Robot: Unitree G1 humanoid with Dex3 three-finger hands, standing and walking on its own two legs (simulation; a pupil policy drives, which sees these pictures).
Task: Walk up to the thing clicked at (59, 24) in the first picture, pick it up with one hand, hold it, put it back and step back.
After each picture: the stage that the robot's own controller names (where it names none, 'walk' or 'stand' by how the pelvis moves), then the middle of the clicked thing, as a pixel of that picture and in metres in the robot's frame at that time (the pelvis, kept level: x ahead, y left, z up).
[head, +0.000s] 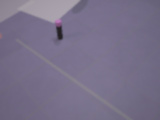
stand; (59, 30) +1.48 +0.27 -0.65
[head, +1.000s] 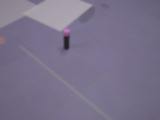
walk; (66, 39) +1.35 +0.14 -0.63
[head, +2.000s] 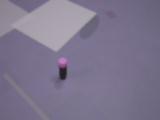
walk; (62, 69) +0.83 +0.14 -0.64
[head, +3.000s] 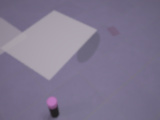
walk; (53, 108) +0.49 +0.20 -0.64
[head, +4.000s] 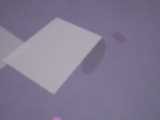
stand; out of the picture +0.36 +0.18 -0.64
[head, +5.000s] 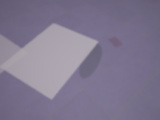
stand; out of the picture +0.35 +0.19 -0.66
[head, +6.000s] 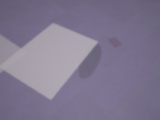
stand; out of the picture +0.34 +0.19 -0.66
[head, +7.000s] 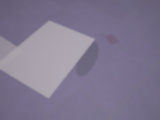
stand; out of the picture +0.34 +0.20 -0.66
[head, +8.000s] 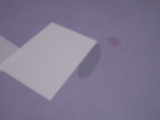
stand; out of the picture +0.33 +0.20 -0.66
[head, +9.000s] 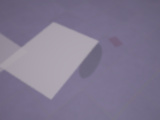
stand; out of the picture +0.34 +0.19 -0.66
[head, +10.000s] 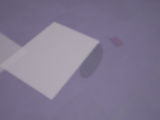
stand; out of the picture +0.33 +0.19 -0.66
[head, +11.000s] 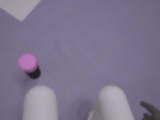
go down; (31, 68) +0.41 +0.21 -0.34
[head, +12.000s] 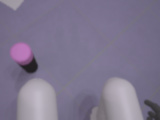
go down; (26, 60) +0.42 +0.22 -0.26
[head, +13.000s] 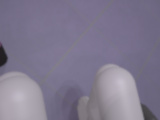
close in; out of the picture +0.40 +0.25 -0.18
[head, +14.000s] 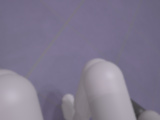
close; out of the picture +0.41 +0.27 -0.16
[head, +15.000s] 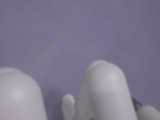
lift; out of the picture +0.38 +0.27 -0.16
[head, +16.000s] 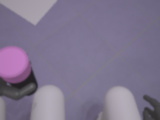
lift; (21, 77) +0.32 +0.21 -0.02
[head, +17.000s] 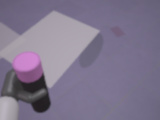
hold; (35, 86) +0.31 +0.17 +0.03
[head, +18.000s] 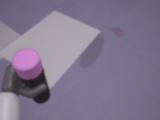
hold; (35, 80) +0.33 +0.17 +0.04
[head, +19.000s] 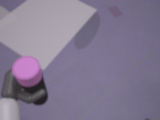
crouch; (34, 85) +0.33 +0.17 -0.03
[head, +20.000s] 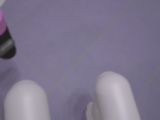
lower; out of the picture +0.46 +0.22 -0.06
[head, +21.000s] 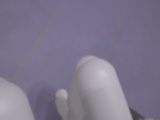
lower; out of the picture +0.44 +0.28 -0.16
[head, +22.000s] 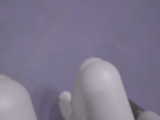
lower; out of the picture +0.42 +0.28 -0.16
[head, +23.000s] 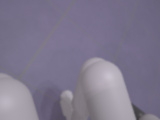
lower; out of the picture +0.41 +0.28 -0.16
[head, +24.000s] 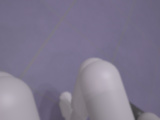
lower; out of the picture +0.41 +0.28 -0.16
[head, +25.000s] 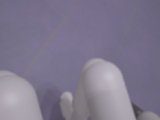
open; out of the picture +0.40 +0.27 -0.16
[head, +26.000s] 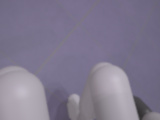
stand; out of the picture +0.40 +0.27 -0.17
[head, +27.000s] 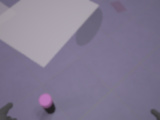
stand; (48, 104) +0.38 +0.20 -0.52
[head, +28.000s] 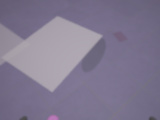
stand; out of the picture +0.37 +0.19 -0.60
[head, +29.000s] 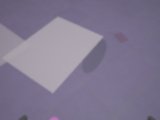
stand; out of the picture +0.36 +0.19 -0.60
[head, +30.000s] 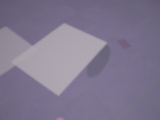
stand; out of the picture +0.39 +0.18 -0.65
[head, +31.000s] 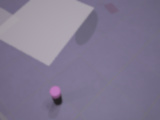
walk; (56, 96) +0.46 +0.17 -0.63
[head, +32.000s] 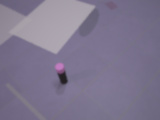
walk; (62, 74) +0.73 +0.24 -0.64
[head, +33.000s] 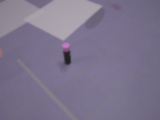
stand; (67, 54) +1.03 +0.20 -0.63
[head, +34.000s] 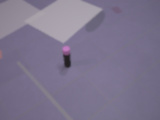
stand; (66, 57) +1.02 +0.17 -0.66
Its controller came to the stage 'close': yes
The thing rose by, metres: 0.68
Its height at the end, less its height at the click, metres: +0.00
